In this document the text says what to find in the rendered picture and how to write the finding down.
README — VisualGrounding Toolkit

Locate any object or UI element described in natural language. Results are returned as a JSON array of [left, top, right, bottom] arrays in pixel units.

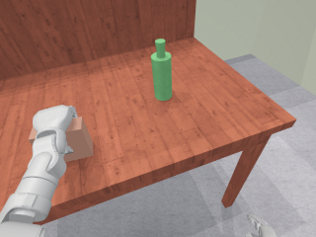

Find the left robot hand
[[33, 105, 78, 155]]

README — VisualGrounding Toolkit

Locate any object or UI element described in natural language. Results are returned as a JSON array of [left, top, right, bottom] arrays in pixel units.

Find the sponge
[[28, 117, 94, 162]]

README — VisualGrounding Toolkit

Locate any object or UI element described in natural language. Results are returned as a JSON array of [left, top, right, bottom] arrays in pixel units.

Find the table
[[0, 0, 296, 225]]

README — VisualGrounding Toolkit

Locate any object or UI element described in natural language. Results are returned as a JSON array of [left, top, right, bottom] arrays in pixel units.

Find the left robot forearm
[[0, 127, 67, 224]]

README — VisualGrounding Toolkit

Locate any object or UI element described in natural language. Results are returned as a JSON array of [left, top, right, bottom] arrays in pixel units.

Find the left robot upper arm
[[0, 220, 46, 237]]

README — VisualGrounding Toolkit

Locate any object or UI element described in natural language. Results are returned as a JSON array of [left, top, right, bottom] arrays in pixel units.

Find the right robot hand
[[245, 214, 277, 237]]

